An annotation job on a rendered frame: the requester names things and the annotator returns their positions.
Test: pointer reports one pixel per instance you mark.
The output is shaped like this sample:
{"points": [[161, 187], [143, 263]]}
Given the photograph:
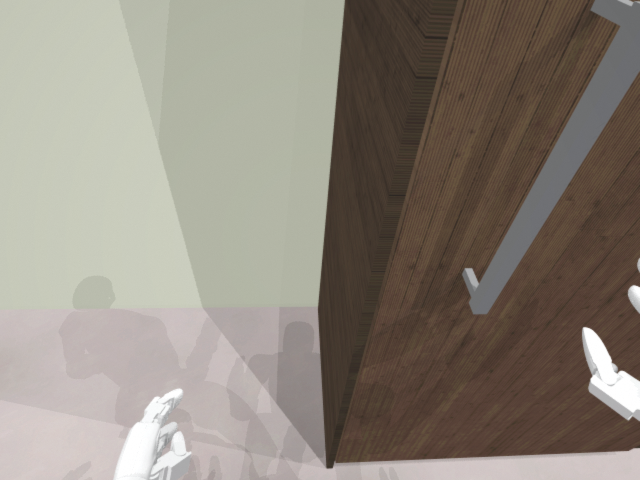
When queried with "wardrobe door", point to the wardrobe door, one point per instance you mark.
{"points": [[437, 381]]}

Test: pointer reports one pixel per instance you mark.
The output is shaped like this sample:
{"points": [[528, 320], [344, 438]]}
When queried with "robot right hand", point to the robot right hand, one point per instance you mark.
{"points": [[620, 391]]}

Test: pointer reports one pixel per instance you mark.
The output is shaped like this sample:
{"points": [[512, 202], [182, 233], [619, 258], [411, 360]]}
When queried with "handle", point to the handle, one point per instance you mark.
{"points": [[613, 77]]}

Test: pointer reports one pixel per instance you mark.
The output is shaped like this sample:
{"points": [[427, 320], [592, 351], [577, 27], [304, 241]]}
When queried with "robot left hand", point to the robot left hand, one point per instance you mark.
{"points": [[146, 440]]}

